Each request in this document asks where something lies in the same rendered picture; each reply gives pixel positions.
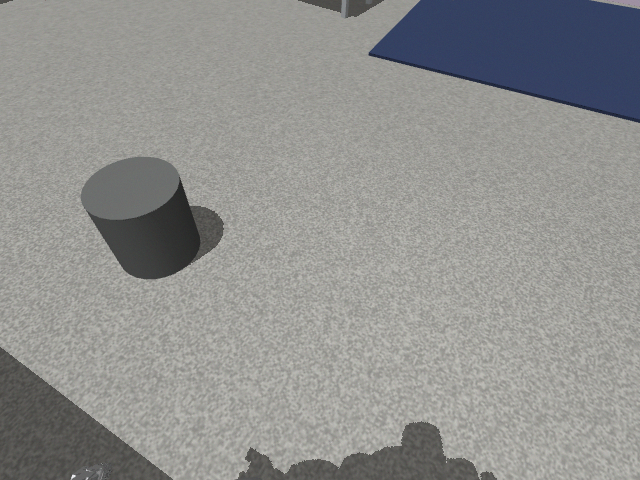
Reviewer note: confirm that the left robot hand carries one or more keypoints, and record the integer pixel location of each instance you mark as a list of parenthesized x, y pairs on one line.
[(96, 472)]

